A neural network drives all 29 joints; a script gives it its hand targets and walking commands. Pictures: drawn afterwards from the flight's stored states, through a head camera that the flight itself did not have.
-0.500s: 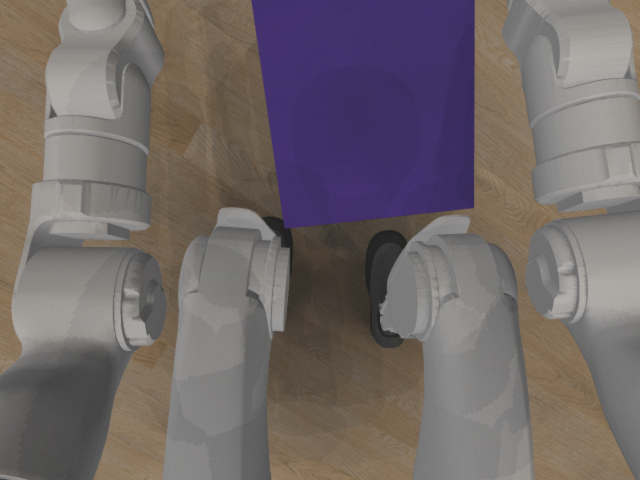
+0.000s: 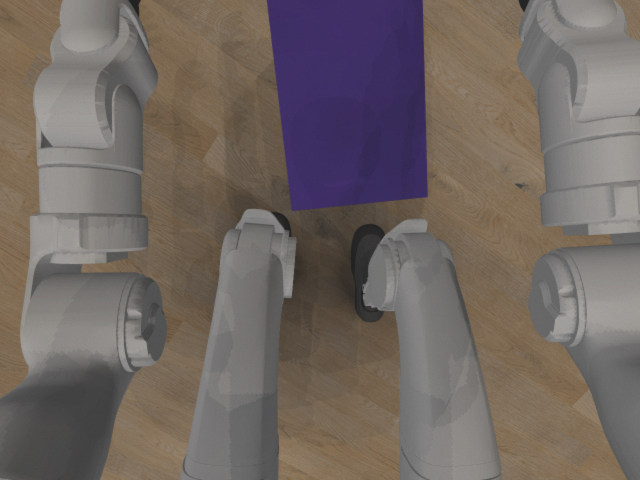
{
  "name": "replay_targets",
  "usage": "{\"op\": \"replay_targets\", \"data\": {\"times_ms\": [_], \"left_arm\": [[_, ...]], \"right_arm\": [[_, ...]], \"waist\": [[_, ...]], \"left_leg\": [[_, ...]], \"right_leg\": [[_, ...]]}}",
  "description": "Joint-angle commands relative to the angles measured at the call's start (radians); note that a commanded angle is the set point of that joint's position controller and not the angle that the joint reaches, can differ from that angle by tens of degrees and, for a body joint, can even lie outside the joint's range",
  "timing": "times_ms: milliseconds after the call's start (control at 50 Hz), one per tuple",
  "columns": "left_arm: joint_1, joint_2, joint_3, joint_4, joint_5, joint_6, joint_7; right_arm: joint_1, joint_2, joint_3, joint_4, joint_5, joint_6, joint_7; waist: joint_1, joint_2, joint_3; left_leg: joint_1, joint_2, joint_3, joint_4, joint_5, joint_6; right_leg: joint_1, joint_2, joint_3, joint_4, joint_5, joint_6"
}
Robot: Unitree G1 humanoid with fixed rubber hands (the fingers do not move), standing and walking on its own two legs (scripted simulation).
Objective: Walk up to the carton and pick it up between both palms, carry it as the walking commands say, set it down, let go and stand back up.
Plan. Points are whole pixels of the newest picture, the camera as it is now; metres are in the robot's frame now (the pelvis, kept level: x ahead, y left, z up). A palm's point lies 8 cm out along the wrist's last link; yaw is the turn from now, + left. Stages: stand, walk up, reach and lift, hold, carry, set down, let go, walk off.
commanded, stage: set down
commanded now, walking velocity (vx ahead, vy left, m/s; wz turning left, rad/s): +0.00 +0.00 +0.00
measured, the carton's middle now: (342, 112) +0.46 +0.00 -0.40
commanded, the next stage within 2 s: let go in 0.38 s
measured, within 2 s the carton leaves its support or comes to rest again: neither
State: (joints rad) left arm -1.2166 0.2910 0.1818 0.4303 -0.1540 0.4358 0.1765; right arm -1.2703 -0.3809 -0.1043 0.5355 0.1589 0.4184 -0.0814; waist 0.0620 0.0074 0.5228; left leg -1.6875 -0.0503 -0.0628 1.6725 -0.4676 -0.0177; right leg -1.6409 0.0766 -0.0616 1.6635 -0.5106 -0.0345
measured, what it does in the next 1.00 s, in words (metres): rises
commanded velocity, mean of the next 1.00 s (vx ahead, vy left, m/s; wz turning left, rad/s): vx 0.00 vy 0.00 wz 0.00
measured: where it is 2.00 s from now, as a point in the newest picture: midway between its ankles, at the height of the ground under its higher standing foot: (319, 284)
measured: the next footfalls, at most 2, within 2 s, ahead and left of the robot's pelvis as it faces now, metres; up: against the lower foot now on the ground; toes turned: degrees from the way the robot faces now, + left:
none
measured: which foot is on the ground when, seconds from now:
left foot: down 0.00-1.00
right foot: down 0.00-1.00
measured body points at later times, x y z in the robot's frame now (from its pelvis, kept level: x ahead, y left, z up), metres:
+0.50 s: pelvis +0.01 +0.00 +0.10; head +0.36 +0.04 +0.36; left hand +0.52 +0.23 -0.03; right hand +0.57 -0.14 -0.03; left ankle +0.13 +0.11 -0.50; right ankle +0.11 -0.10 -0.50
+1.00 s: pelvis +0.05 +0.01 +0.17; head +0.22 +0.05 +0.58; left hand +0.33 +0.26 +0.09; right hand +0.39 -0.18 +0.10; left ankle +0.13 +0.11 -0.50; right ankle +0.11 -0.10 -0.50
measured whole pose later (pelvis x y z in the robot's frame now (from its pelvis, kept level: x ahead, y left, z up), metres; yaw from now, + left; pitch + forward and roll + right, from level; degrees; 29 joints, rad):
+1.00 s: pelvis +0.05 +0.01 +0.17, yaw +3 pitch +18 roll -4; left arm -0.17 0.25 0.05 0.19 -0.14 0.35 -0.02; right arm -0.21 -0.25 -0.11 0.33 0.09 0.32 0.05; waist 0.06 0.01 0.08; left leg -0.98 -0.05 -0.12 1.01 -0.33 -0.02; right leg -0.90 0.07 -0.06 0.94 -0.35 -0.03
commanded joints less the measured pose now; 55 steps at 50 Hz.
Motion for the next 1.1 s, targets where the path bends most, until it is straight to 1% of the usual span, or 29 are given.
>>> {"op": "replay_targets", "data": {"times_ms": [0, 20, 100, 180, 200, 220, 240, 280, 300, 360, 400, 420, 440, 460, 520, 580, 600, 620, 660, 700, 760, 780, 860, 880, 900, 940, 980, 1040, 1080], "left_arm": [[-0.175, 0.138, 0.056, -0.254, -0.027, 0.009, 0.011], [-0.222, 0.118, 0.055, -0.292, -0.025, 0.001, 0.012], [-0.248, 0.106, 0.0, -0.412, -0.038, 0.021, 0.003], [-0.204, 0.094, 0.035, -0.276, 0.005, 0.029, 0.002], [-0.194, 0.076, 0.003, -0.24, 0.007, 0.025, -0.007], [-0.186, 0.07, 0.016, -0.248, 0.04, 0.018, -0.008], [-0.201, 0.078, 0.009, -0.233, 0.021, 0.015, -0.009], [-0.164, 0.047, -0.018, -0.097, 0.037, -0.002, -0.032], [-0.185, 0.114, 0.064, -0.036, 0.082, -0.002, -0.028], [-0.095, -0.016, 0.007, 0.02, 0.064, -0.036, -0.046], [-0.114, 0.026, 0.04, -0.004, 0.109, -0.051, -0.044], [-0.112, 0.052, 0.026, -0.16, 0.091, -0.051, -0.044], [-0.043, 0.065, 0.063, -0.116, 0.131, -0.051, -0.044], [0.05, 0.077, 0.026, -0.065, 0.109, -0.033, -0.053], [0.167, 0.08, -0.042, -0.306, 0.075, -0.016, -0.066], [0.245, 0.116, -0.067, -0.485, 0.114, -0.008, -0.068], [0.341, 0.123, -0.069, -0.459, 0.095, 0.018, -0.085], [0.451, 0.178, -0.051, -0.674, 0.105, 0.011, -0.085], [0.487, 0.106, -0.061, -0.567, 0.118, 0.012, -0.098], [0.591, 0.068, -0.097, -0.601, 0.091, 0.012, -0.124], [0.814, 0.04, -0.077, -0.647, 0.124, -0.037, -0.134], [0.728, 0.044, -0.09, -0.652, 0.081, -0.046, -0.141], [0.88, 0.025, -0.062, -0.411, 0.128, -0.103, -0.169], [0.89, -0.015, -0.121, -0.409, 0.107, -0.121, -0.18], [0.938, -0.029, -0.118, -0.271, 0.129, -0.122, -0.186], [1.104, -0.043, -0.138, -0.237, 0.15, -0.149, -0.207], [1.189, -0.023, -0.09, -0.16, 0.192, -0.176, -0.211], [1.2, -0.043, -0.136, -0.182, 0.152, -0.209, -0.237], [1.353, -0.024, -0.126, -0.236, 0.185, -0.255, -0.221]], "right_arm": [[-0.263, -0.303, -0.162, -0.268, -0.037, 0.001, -0.001], [-0.274, -0.211, -0.086, -0.196, 0.019, 0.008, 0.007], [-0.299, -0.302, -0.14, -0.352, 0.031, 0.015, 0.003], [-0.249, -0.182, -0.101, -0.235, 0.024, 0.028, 0.004], [-0.204, -0.204, -0.16, -0.135, -0.019, 0.018, 0.006], [-0.172, -0.172, -0.124, -0.093, -0.005, 0.016, 0.016], [-0.205, -0.189, -0.122, -0.13, -0.005, 0.015, 0.029], [-0.209, -0.179, -0.162, -0.027, -0.022, -0.01, 0.038], [-0.2, -0.183, -0.151, -0.021, -0.012, -0.005, 0.028], [-0.13, -0.146, -0.151, 0.061, -0.073, -0.052, 0.049], [-0.129, -0.09, -0.096, 0.06, -0.033, -0.062, 0.057], [-0.221, -0.174, -0.158, -0.158, -0.045, -0.068, 0.037], [-0.11, -0.155, -0.157, -0.047, -0.081, -0.064, 0.031], [-0.007, -0.186, -0.186, -0.116, -0.111, -0.044, 0.016], [0.1, -0.197, -0.168, -0.36, -0.101, -0.027, -0.001], [0.248, -0.109, -0.057, -0.422, -0.067, 0.003, 0.003], [0.27, -0.091, -0.017, -0.489, -0.03, 0.021, 0.022], [0.363, -0.157, -0.024, -0.728, -0.059, 0.011, 0.009], [0.473, -0.051, 0.016, -0.603, -0.042, 0.02, 0.035], [0.592, -0.044, 0.004, -0.566, -0.087, 0.011, 0.052], [0.804, -0.05, 0.022, -0.62, -0.112, -0.041, 0.08], [0.707, -0.039, 0.027, -0.683, -0.068, -0.053, 0.072], [0.849, 0.02, 0.005, -0.405, -0.12, -0.11, 0.105], [0.893, -0.004, -0.017, -0.393, -0.143, -0.128, 0.102], [0.953, 0.024, -0.072, -0.219, -0.157, -0.134, 0.109], [1.046, 0.058, -0.042, -0.222, -0.168, -0.171, 0.14], [1.092, 0.073, -0.036, -0.19, -0.157, -0.199, 0.15], [1.121, 0.086, -0.021, -0.183, -0.151, -0.241, 0.152], [1.309, 0.082, -0.002, -0.179, -0.182, -0.272, 0.162]], "waist": [[-0.038, 0.017, -2.382], [0.003, 0.023, -2.315], [-0.051, 0.088, -2.445], [-0.004, 0.072, -2.384], [-0.068, 0.07, -2.252], [-0.028, 0.108, -2.227], [-0.066, 0.044, -2.235], [-0.04, 0.104, -2.104], [-0.049, 0.028, -2.116], [-0.07, 0.036, -2.089], [-0.024, 0.063, -2.163], [-0.049, 0.06, -2.35], [-0.025, 0.071, -2.329], [-0.077, 0.037, -2.355], [-0.099, 0.048, -2.484], [-0.051, 0.135, -2.4], [-0.04, 0.045, -2.39], [-0.056, 0.003, -2.572], [-0.001, 0.043, -2.252], [-0.065, -0.013, -2.138], [-0.02, 0.066, -1.969], [-0.062, 0.002, -1.9], [-0.014, 0.018, -1.406], [-0.073, 0.019, -1.311], [-0.068, 0.07, -1.14], [-0.059, 0.059, -1.079], [-0.031, 0.121, -0.941], [-0.081, 0.061, -0.795], [-0.018, 0.09, -0.851]], "left_leg": [[1.0, -0.045, 0.074, -0.261, 0.478, -0.024], [0.963, -0.046, 0.088, -0.316, 0.404, -0.016], [1.139, -0.034, 0.081, -0.363, 0.478, -0.023], [1.098, -0.042, 0.097, -0.419, 0.496, -0.021], [1.08, -0.028, 0.063, -0.472, 0.473, -0.018], [1.117, -0.024, 0.077, -0.503, 0.463, -0.023], [1.115, -0.013, 0.05, -0.49, 0.454, -0.022], [1.09, -0.008, 0.054, -0.562, 0.376, -0.033], [1.081, -0.01, 0.063, -0.553, 0.352, -0.018], [1.084, -0.025, 0.054, -0.56, 0.414, -0.029], [1.118, -0.029, 0.067, -0.57, 0.476, -0.031], [1.213, -0.026, 0.059, -0.544, 0.465, -0.019], [1.177, -0.034, 0.068, -0.559, 0.486, -0.031], [1.227, -0.035, 0.079, -0.55, 0.498, -0.031], [1.338, -0.044, 0.072, -0.552, 0.586, -0.04], [1.445, -0.033, 0.053, -0.603, 0.619, -0.041], [1.457, -0.02, 0.054, -0.588, 0.546, -0.009], [1.537, -0.023, 0.037, -0.607, 0.617, -0.016], [1.479, -0.018, 0.041, -0.66, 0.548, -0.01], [1.44, -0.025, 0.055, -0.651, 0.532, -0.018], [1.509, -0.023, 0.041, -0.756, 0.466, -0.029], [1.453, -0.022, 0.041, -0.73, 0.392, -0.008], [1.32, 0.004, 0.023, -0.839, 0.199, -0.009], [1.306, 0.009, 0.01, -0.864, 0.157, -0.023], [1.254, 0.028, 0.006, -0.912, 0.115, -0.035], [1.268, 0.037, 0.005, -0.95, 0.018, -0.033], [1.301, 0.027, 0.029, -0.996, 0.025, -0.032], [1.316, 0.048, 0.023, -1.05, -0.033, -0.023], [1.452, 0.029, 0.036, -1.084, 0.126, -0.037]], "right_leg": [[0.809, 0.033, 0.051, -0.271, 0.427, 0.02], [0.826, 0.032, 0.062, -0.305, 0.352, 0.023], [0.896, 0.035, 0.056, -0.379, 0.41, 0.019], [0.994, 0.028, 0.087, -0.447, 0.465, 0.03], [0.907, 0.038, 0.059, -0.456, 0.435, 0.027], [0.914, 0.035, 0.092, -0.505, 0.427, 0.019], [0.92, 0.039, 0.071, -0.494, 0.434, 0.025], [0.868, 0.02, 0.056, -0.544, 0.354, 0.033], [0.929, 0.03, 0.056, -0.563, 0.336, 0.042], [0.896, 0.016, 0.044, -0.572, 0.371, 0.035], [0.985, 0.02, 0.076, -0.586, 0.459, 0.032], [1.022, 0.025, 0.066, -0.546, 0.443, 0.032], [1.053, 0.02, 0.072, -0.569, 0.489, 0.029], [1.084, 0.017, 0.065, -0.578, 0.502, 0.035], [1.185, 0.024, 0.044, -0.575, 0.605, 0.03], [1.189, 0.012, 0.08, -0.616, 0.6, 0.031], [1.189, 0.01, 0.083, -0.6, 0.532, 0.045], [1.357, 0.015, 0.072, -0.616, 0.627, 0.05], [1.266, -0.01, 0.095, -0.66, 0.535, 0.053], [1.272, -0.006, 0.09, -0.702, 0.519, 0.049], [1.263, -0.02, 0.096, -0.777, 0.441, 0.044], [1.261, -0.025, 0.088, -0.785, 0.392, 0.05], [1.148, -0.051, 0.108, -0.862, 0.198, 0.041], [1.112, -0.05, 0.101, -0.884, 0.177, 0.033], [1.019, -0.054, 0.095, -0.913, 0.136, 0.022], [1.061, -0.063, 0.072, -0.944, 0.07, 0.017], [1.078, -0.077, 0.085, -1.007, 0.039, 0.016], [1.131, -0.08, 0.081, -1.076, -0.032, 0.017], [1.225, -0.07, 0.078, -1.1, 0.105, 0.016]]}}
